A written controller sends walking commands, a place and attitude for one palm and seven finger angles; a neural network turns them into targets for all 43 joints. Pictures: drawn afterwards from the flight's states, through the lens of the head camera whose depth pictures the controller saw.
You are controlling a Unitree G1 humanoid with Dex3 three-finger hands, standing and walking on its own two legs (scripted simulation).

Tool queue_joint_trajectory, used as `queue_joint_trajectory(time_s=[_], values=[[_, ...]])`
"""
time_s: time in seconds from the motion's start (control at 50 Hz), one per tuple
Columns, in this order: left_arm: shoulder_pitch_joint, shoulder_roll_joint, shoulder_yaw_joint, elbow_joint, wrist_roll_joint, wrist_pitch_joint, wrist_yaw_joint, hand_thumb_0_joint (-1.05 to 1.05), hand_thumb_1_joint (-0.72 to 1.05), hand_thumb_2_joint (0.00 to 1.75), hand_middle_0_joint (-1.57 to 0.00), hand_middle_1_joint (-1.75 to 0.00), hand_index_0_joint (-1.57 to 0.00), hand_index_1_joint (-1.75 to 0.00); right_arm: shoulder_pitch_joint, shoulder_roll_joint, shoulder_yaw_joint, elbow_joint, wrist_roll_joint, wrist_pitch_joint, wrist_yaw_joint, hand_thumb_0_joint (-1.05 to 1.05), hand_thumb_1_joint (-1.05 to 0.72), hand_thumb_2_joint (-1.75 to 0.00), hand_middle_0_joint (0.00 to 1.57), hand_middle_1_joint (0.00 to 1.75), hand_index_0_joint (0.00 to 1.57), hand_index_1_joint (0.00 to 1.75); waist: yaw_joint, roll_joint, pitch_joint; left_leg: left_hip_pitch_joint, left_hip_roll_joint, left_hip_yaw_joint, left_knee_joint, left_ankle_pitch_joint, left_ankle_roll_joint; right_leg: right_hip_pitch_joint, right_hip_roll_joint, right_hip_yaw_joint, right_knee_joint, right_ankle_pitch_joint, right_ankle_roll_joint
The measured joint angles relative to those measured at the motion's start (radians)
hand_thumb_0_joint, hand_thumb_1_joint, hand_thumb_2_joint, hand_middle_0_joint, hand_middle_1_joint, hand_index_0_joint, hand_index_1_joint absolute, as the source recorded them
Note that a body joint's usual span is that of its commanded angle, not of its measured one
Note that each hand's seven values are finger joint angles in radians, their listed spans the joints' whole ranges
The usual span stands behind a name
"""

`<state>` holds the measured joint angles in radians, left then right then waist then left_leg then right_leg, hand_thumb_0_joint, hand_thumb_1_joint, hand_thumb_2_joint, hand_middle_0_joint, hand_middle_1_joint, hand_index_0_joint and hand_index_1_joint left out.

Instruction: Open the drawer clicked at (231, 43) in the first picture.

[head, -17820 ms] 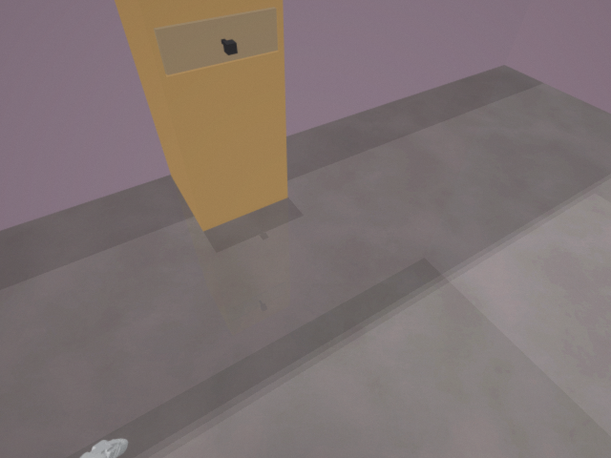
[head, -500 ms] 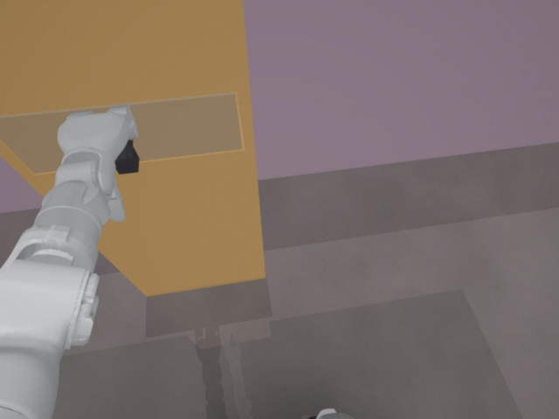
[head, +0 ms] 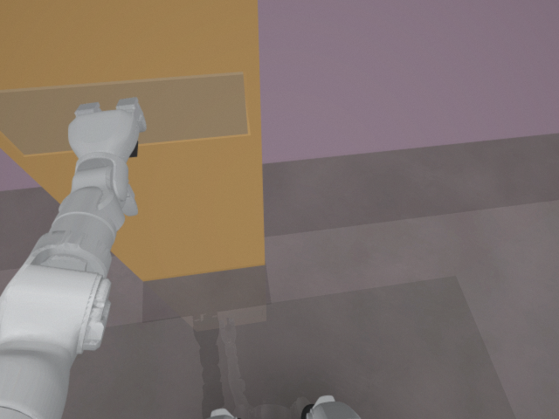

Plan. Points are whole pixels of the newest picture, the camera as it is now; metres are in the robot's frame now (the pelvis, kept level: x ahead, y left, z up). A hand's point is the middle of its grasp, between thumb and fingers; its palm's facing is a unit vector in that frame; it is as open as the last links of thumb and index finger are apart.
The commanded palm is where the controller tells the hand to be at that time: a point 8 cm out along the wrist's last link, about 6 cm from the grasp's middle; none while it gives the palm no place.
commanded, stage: lower the fingers behind the handle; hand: left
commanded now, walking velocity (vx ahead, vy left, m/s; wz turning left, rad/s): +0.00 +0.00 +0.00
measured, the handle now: (124, 134) +0.55 +0.20 +0.04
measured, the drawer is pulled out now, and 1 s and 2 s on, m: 0.00 0.00 0.01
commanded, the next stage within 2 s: close the thumb around the handle in 0.44 s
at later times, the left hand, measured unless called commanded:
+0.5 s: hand (121, 167) +0.50 +0.21 +0.02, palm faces -0.03 -0.04 -1.00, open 13.9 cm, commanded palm +0.47 +0.22 +0.07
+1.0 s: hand (120, 164) +0.50 +0.21 +0.02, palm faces -0.04 -0.04 -1.00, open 8.3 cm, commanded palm +0.49 +0.22 +0.07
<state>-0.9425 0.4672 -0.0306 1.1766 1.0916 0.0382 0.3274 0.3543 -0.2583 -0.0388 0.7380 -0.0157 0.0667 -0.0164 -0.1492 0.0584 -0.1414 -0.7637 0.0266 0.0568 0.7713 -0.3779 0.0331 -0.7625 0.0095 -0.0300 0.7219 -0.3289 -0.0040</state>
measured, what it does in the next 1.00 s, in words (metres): stands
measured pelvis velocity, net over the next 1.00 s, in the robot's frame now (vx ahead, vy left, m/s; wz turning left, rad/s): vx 0.00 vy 0.00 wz -0.01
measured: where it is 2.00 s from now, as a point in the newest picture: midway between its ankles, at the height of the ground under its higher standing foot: outside the picture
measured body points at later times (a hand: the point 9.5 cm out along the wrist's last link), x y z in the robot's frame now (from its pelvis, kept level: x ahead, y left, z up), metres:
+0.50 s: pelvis +0.00 +0.00 +0.00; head +0.11 -0.01 +0.44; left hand +0.49 +0.21 +0.08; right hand +0.01 -0.28 -0.13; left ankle -0.02 +0.10 -0.71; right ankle +0.00 -0.12 -0.71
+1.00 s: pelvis +0.00 +0.00 +0.00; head +0.11 +0.00 +0.43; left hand +0.50 +0.21 +0.07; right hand -0.01 -0.28 -0.13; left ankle -0.02 +0.10 -0.71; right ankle +0.00 -0.12 -0.71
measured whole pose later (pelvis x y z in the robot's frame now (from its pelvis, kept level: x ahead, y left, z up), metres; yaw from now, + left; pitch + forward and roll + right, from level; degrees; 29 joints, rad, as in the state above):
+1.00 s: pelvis +0.00 +0.00 +0.00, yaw +0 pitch +22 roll -1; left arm -0.90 0.50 0.01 1.15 1.11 -0.06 0.36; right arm 0.36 -0.27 -0.04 0.74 -0.02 0.07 -0.03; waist -0.15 0.05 -0.14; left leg -0.80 0.03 0.06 0.80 -0.39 0.03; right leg -0.80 0.01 -0.02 0.76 -0.34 0.00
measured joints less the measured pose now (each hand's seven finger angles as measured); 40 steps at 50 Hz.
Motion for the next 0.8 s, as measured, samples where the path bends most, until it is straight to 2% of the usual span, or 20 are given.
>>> queue_joint_trajectory(time_s=[0.1, 0.16, 0.22, 0.36, 0.5, 0.66, 0.8], values=[[0.043, 0.008, 0.003, -0.018, -0.005, -0.052, -0.036, 0.0, -0.49, 0.3, -0.32, -1.2, -0.32, -1.22, 0.013, 0.012, 0.008, -0.006, 0.001, 0.003, -0.007, 0.0, -0.9, -0.9, 0.2, 0.3, 0.21, 0.3, 0.009, 0.003, 0.001, 0.016, 0.002, 0.006, -0.001, -0.007, 0.0, 0.012, 0.002, 0.006, 0.003, -0.007, 0.0], [0.079, 0.014, 0.028, -0.069, -0.005, -0.103, -0.032, 0.0, -0.49, 0.3, -0.32, -1.2, -0.3, -1.21, 0.021, 0.015, 0.004, -0.009, -0.003, 0.002, -0.008, 0.0, -0.9, -0.9, 0.2, 0.3, 0.21, 0.3, 0.016, -0.001, -0.001, 0.012, 0.002, 0.007, 0.006, -0.013, 0.0, 0.006, 0.002, 0.007, 0.011, -0.013, 0.0], [0.104, 0.012, 0.03, -0.096, 0.011, -0.129, -0.001, 0.0, -0.49, 0.3, -0.32, -1.2, -0.3, -1.21, 0.025, 0.012, -0.006, -0.003, -0.009, -0.001, -0.003, 0.0, -0.9, -0.9, 0.2, 0.3, 0.21, 0.3, 0.025, 0.0, -0.009, -0.001, 0.002, 0.003, 0.019, -0.02, -0.001, -0.004, 0.001, 0.003, 0.023, -0.021, -0.001], [0.088, -0.008, 0.018, -0.088, 0.023, -0.095, 0.063, 0.0, -0.49, 0.3, -0.32, -1.2, -0.3, -1.2, -0.001, -0.003, -0.019, 0.015, -0.012, 0.0, 0.011, 0.0, -0.9, -0.9, 0.2, 0.3, 0.21, 0.3, 0.028, -0.002, -0.007, -0.021, -0.001, -0.009, 0.039, -0.026, -0.002, -0.018, -0.001, -0.008, 0.039, -0.029, -0.002], [0.087, -0.015, 0.022, -0.069, 0.01, -0.049, 0.036, 0.0, -0.49, 0.3, -0.32, -1.2, -0.31, -1.19, -0.021, -0.011, -0.015, 0.003, -0.006, 0.011, 0.006, 0.0, -0.9, -0.9, 0.2, 0.3, 0.21, 0.3, 0.018, -0.003, -0.007, 0.01, 0.002, -0.003, 0.012, -0.015, -0.004, 0.009, 0.002, -0.001, 0.015, -0.017, -0.003], [0.074, 0.012, 0.017, -0.052, 0.009, -0.074, 0.01, 0.0, -0.44, 0.32, -0.32, -1.21, -0.3, -1.19, -0.018, -0.009, -0.001, -0.011, 0.004, 0.007, -0.011, 0.0, -0.9, -0.9, 0.2, 0.3, 0.21, 0.3, 0.011, -0.009, 0.009, 0.024, 0.002, 0.0, -0.002, -0.005, -0.005, 0.02, 0.003, 0.002, 0.006, -0.009, -0.005], [0.052, 0.033, 0.028, -0.042, 0.014, -0.109, 0.02, 0.0, -0.19, 0.43, -0.34, -1.23, -0.32, -1.23, -0.01, -0.013, 0.004, -0.005, 0.0, 0.0, -0.016, 0.0, -0.9, -0.9, 0.2, 0.3, 0.21, 0.3, 0.006, -0.011, 0.011, -0.011, 0.002, -0.002, 0.018, -0.007, -0.004, -0.014, 0.002, 0.0, 0.025, -0.011, -0.005]])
